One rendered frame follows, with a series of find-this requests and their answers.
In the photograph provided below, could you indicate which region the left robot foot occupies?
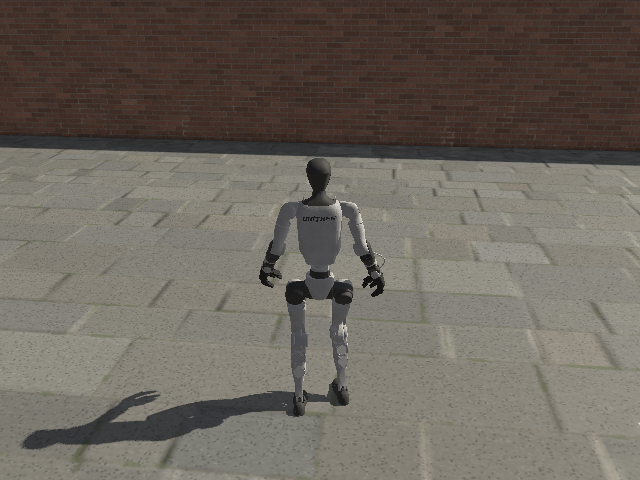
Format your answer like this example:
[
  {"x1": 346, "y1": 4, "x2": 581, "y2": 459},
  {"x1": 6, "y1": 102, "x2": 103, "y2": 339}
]
[{"x1": 293, "y1": 390, "x2": 308, "y2": 416}]

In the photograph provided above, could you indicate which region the robot left forearm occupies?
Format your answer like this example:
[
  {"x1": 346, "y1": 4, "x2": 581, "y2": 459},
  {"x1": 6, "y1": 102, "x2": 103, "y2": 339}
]
[{"x1": 261, "y1": 240, "x2": 280, "y2": 273}]

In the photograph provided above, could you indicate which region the left robot hand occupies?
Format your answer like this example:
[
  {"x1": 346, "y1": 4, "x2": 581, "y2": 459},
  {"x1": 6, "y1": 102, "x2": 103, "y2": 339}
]
[{"x1": 259, "y1": 268, "x2": 282, "y2": 288}]

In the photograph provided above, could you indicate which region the robot right upper arm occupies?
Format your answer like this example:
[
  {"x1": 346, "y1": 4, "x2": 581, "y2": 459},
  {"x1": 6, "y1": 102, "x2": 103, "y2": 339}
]
[{"x1": 340, "y1": 201, "x2": 370, "y2": 256}]

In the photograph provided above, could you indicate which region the robot foot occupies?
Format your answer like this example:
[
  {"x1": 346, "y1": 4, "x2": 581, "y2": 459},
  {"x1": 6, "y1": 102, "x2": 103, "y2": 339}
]
[
  {"x1": 332, "y1": 378, "x2": 349, "y2": 405},
  {"x1": 293, "y1": 390, "x2": 308, "y2": 416}
]

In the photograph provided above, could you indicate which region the robot right forearm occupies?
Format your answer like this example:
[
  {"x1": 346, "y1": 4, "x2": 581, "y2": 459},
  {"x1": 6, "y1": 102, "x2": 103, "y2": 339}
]
[{"x1": 360, "y1": 240, "x2": 381, "y2": 279}]

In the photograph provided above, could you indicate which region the right robot foot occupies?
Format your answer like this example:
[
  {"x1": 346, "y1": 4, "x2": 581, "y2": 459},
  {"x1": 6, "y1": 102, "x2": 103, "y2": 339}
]
[{"x1": 332, "y1": 378, "x2": 349, "y2": 405}]

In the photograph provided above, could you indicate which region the robot left upper arm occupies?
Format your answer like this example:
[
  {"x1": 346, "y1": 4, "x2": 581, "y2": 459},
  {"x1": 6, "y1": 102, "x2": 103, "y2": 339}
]
[{"x1": 270, "y1": 201, "x2": 299, "y2": 256}]

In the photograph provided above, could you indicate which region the right robot hand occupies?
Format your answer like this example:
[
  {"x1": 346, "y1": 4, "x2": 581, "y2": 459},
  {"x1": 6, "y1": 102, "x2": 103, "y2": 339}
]
[{"x1": 362, "y1": 272, "x2": 385, "y2": 297}]

